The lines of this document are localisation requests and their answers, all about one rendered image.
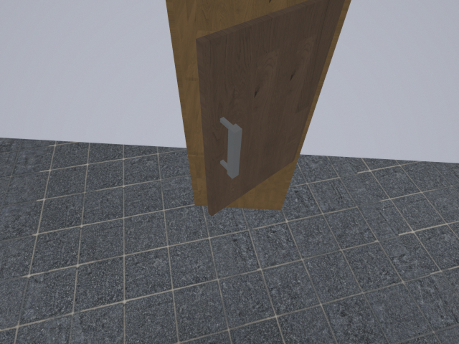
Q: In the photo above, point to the handle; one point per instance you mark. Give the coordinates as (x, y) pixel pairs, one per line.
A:
(234, 146)

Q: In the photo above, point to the cupboard door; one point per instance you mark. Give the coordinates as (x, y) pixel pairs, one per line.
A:
(262, 75)

